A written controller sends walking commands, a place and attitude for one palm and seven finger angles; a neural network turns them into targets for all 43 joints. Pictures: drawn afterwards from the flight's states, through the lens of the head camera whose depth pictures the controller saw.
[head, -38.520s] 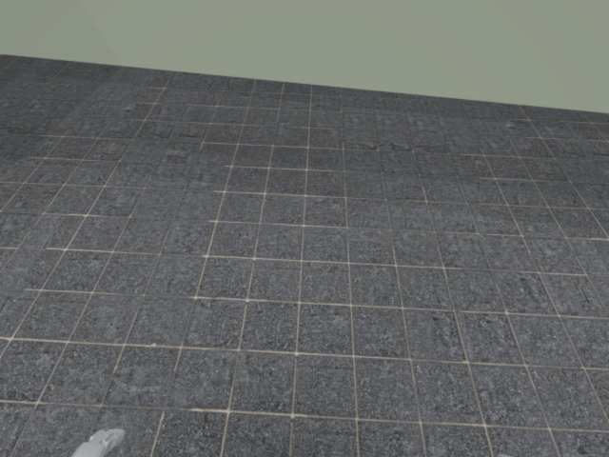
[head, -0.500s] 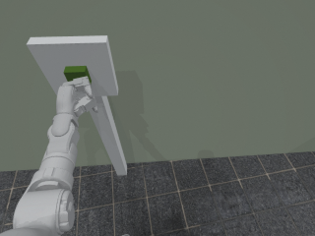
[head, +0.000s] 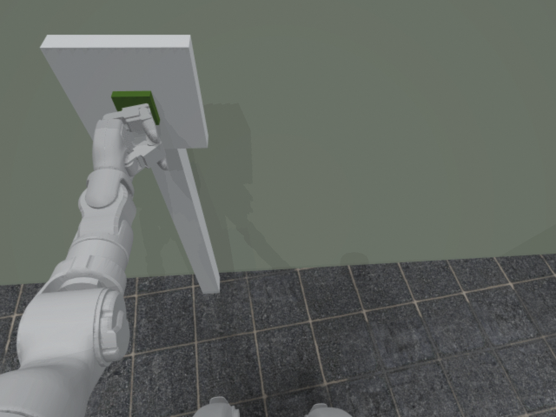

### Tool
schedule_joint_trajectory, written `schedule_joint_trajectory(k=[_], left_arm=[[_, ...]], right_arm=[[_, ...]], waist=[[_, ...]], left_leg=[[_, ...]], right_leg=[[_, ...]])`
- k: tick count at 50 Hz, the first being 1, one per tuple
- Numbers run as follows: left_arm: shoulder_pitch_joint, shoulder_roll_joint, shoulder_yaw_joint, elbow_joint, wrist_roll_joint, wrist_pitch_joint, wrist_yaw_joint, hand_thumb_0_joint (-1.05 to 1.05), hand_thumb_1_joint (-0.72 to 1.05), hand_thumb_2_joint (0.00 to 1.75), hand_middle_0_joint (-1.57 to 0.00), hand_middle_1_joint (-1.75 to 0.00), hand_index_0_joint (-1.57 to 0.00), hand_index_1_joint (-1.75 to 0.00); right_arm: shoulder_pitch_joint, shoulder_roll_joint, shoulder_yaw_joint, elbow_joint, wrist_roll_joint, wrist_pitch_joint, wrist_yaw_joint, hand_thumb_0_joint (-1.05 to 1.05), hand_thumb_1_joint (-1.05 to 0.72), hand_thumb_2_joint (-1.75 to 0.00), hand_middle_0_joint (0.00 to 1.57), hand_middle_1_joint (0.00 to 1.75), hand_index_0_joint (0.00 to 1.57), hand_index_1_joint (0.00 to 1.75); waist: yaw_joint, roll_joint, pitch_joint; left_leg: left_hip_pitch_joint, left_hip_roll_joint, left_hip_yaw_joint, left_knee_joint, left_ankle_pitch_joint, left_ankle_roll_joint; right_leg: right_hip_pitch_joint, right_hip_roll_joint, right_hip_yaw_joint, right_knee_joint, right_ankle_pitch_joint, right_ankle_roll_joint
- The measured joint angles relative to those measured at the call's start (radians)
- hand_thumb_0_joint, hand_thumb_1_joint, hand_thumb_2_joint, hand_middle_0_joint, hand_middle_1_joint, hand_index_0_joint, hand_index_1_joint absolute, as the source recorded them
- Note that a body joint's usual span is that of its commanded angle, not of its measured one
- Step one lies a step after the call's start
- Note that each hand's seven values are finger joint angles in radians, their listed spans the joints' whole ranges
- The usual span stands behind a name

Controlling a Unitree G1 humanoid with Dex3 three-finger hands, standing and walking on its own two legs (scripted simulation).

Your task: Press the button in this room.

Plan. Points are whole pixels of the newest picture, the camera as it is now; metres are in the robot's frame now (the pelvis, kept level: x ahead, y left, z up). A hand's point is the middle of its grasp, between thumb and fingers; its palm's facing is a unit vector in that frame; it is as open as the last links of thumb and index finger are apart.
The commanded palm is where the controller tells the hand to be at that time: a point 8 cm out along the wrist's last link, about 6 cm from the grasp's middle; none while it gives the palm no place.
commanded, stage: press the button with the knuckle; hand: left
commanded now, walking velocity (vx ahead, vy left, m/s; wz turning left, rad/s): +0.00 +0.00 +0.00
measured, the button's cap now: (137, 104) +0.54 +0.18 +0.13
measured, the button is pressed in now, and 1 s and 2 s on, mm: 12 0 0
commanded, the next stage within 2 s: hold the button down briefly in 0.10 s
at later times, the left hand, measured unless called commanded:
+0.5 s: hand (158, 143) +0.49 +0.15 +0.11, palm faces +0.03 -1.00 -0.02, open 3.0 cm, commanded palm +0.49 +0.20 +0.10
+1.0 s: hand (160, 155) +0.47 +0.15 +0.10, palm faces +0.03 -1.00 +0.00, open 2.7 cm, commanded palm +0.44 +0.20 +0.10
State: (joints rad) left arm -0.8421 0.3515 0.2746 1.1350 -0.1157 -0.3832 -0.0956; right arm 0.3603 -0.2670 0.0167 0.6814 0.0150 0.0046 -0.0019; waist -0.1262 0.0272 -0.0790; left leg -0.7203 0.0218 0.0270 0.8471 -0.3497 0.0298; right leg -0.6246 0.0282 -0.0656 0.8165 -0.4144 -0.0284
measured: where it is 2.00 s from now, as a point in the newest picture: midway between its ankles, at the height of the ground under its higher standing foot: outside the picture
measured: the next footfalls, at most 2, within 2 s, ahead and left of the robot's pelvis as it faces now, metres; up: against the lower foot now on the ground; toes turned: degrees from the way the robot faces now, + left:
none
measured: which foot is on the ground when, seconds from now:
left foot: down 0.00-1.00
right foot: down 0.00-1.00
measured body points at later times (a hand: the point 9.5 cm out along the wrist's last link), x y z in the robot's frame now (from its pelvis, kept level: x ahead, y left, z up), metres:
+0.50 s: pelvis -0.02 +0.00 -0.01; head +0.07 +0.02 +0.43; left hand +0.48 +0.21 +0.11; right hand -0.02 -0.27 -0.12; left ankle +0.04 +0.10 -0.70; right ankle -0.01 -0.10 -0.70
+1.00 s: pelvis -0.01 +0.01 +0.00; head +0.06 +0.01 +0.44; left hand +0.46 +0.20 +0.10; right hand +0.03 -0.25 -0.12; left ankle +0.04 +0.10 -0.70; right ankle -0.01 -0.10 -0.70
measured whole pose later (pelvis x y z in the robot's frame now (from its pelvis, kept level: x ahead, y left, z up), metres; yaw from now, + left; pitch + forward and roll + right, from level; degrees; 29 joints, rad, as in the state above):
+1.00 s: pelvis -0.01 +0.01 +0.00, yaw -1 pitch +13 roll -2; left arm -0.79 0.32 0.26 1.06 -0.13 -0.38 -0.08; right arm 0.39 -0.27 0.02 0.65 0.01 -0.01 0.02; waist -0.12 0.03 -0.09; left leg -0.75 0.02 0.04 0.87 -0.35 0.04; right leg -0.66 0.03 -0.05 0.83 -0.41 -0.02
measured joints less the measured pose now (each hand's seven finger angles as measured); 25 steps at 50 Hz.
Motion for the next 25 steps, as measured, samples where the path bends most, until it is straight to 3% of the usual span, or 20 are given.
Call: schedule_joint_trajectory(k=[25], left_arm=[[-0.144,0.070,-0.020,0.114,0.012,0.005,0.007,0.00,0.77,1.01,-1.30,-1.50,-1.37,-1.50]], right_arm=[[0.049,-0.022,0.019,0.013,-0.011,-0.054,-0.008,0.01,-0.90,-0.89,0.21,0.30,0.20,0.30]], waist=[[-0.045,-0.001,0.007]], left_leg=[[-0.113,-0.001,-0.022,0.044,0.028,0.005]], right_leg=[[-0.102,-0.001,-0.023,0.037,0.025,0.002]])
